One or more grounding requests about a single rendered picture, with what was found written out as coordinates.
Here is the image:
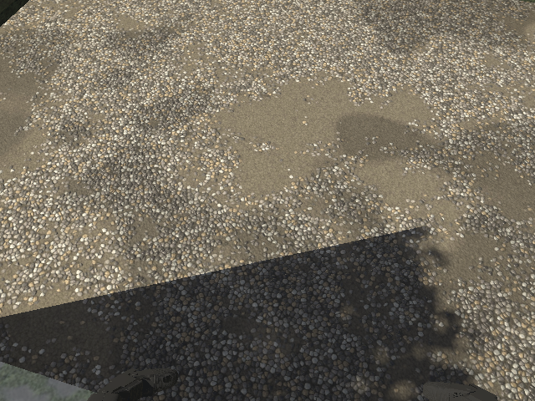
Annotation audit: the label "robot left hand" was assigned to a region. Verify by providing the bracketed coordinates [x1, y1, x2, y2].
[87, 368, 178, 401]

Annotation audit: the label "robot right hand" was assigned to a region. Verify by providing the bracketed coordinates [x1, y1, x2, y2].
[423, 382, 498, 401]

